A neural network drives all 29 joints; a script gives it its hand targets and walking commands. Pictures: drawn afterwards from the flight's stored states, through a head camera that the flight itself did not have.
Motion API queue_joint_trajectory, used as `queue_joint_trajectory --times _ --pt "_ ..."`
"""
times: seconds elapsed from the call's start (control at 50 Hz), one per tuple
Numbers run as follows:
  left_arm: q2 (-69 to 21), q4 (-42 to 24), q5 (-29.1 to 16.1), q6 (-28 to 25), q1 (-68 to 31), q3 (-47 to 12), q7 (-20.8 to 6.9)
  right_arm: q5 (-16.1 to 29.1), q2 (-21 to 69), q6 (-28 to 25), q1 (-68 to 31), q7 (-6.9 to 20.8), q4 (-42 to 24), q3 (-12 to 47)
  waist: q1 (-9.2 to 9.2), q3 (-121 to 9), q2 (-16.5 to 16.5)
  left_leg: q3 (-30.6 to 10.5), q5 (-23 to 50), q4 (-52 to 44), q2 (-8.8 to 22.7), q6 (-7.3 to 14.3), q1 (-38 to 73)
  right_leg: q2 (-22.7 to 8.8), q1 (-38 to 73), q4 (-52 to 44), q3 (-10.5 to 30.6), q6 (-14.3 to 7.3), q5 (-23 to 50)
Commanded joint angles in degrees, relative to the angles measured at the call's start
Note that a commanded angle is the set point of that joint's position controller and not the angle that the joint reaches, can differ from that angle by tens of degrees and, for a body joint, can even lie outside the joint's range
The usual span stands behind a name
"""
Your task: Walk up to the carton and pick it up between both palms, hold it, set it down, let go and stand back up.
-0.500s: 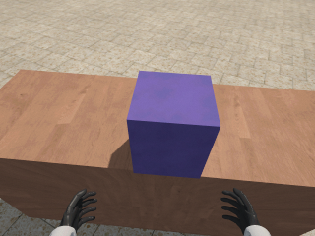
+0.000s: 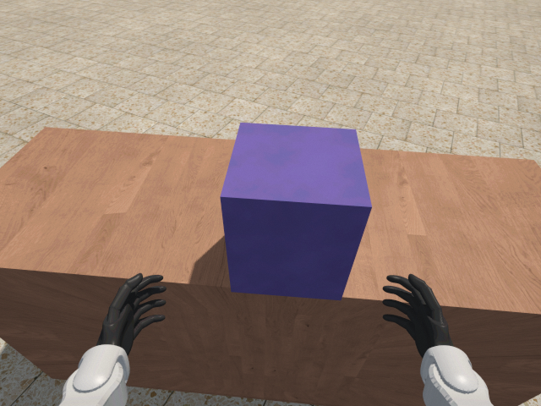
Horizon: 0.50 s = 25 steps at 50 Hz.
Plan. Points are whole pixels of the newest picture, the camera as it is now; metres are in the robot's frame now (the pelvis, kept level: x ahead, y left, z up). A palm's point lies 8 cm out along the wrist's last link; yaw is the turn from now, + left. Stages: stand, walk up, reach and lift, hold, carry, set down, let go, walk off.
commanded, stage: reach and lift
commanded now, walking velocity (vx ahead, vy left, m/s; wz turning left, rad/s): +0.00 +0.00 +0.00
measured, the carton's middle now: (291, 213) +0.44 -0.03 +0.04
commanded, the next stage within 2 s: none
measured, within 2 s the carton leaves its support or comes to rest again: neither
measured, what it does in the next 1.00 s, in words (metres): stands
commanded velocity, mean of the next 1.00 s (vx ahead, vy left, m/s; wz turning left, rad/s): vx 0.00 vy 0.00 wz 0.00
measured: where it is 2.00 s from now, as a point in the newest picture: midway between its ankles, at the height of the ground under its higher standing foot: outside the picture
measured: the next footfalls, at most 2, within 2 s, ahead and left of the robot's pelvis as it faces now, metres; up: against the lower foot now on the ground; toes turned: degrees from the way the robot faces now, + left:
none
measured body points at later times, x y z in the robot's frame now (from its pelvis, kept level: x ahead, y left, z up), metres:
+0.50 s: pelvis +0.01 +0.00 +0.00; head -0.02 +0.01 +0.45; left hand +0.26 +0.20 +0.08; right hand +0.26 -0.20 +0.09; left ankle +0.01 +0.12 -0.75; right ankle +0.03 -0.12 -0.75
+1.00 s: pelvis +0.02 +0.01 +0.00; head +0.00 +0.01 +0.45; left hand +0.33 +0.20 +0.12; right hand +0.32 -0.21 +0.13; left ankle +0.01 +0.12 -0.75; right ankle +0.03 -0.12 -0.75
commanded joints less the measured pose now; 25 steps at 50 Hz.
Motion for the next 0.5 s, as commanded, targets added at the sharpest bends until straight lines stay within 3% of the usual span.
queue_joint_trajectory --times 0.0,0.22,0.32,0.48 --pt "2.9 -9.1 -0.1 1.4 -6.0 1.9 0.2 0.0 -3.7 0.9 -6.7 0.3 -8.5 -2.3 0.18 1.8 -0.3 -2.3 -6.8 -5.5 -0.2 1.9 -5.6 1.1 2.0 -3.6 2.3 -1.1 -6.8" --pt "2.4 -13.0 0.4 6.2 -12.2 2.8 -0.3 0.0 -4.0 5.3 -12.5 1.4 -11.4 -4.6 -0.23 -1.4 -0.3 -2.6 -3.1 -4.9 -0.5 1.8 -2.6 1.4 2.3 -3.8 2.6 -0.7 -3.6" --pt "2.7 -12.7 0.0 7.3 -13.8 2.9 0.1 1.1 -4.1 6.4 -14.4 1.2 -11.3 -4.3 0.27 -2.2 0.5 -2.6 -1.5 -5.0 -0.5 1.6 -2.8 1.5 4.2 -3.5 2.7 -0.7 -1.6" --pt "2.9 -11.7 -0.8 9.8 -17.5 2.9 -0.1 0.8 -4.7 9.0 -18.0 0.8 -11.4 -5.0 -0.70 -2.6 -0.8 -2.7 2.5 -5.4 -0.9 1.3 -1.5 2.0 6.3 -3.9 2.7 -0.2 2.9"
